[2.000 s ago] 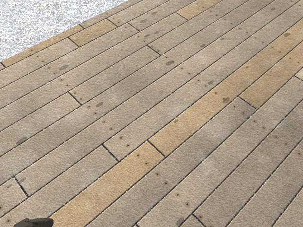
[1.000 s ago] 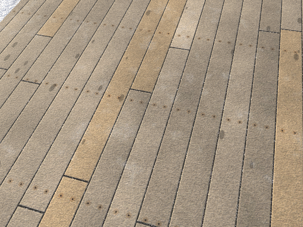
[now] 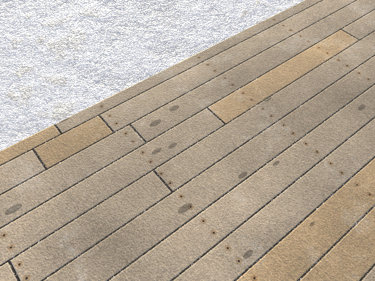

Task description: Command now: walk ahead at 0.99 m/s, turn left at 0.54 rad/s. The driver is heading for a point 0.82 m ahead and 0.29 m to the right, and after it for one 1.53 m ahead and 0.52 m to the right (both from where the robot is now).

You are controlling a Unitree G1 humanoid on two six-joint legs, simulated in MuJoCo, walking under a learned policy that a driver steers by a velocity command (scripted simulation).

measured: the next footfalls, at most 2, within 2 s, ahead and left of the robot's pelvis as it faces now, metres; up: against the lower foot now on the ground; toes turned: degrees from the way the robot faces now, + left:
left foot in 0.28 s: +0.48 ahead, +0.18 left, +0.00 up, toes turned -5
right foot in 0.74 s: +0.81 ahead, -0.15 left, +0.00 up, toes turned -30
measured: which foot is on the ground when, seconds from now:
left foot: up 0.00-0.26, down 0.28-0.74, up 0.76-1.00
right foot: down 0.00-0.30, up 0.32-0.72, down 0.74-1.00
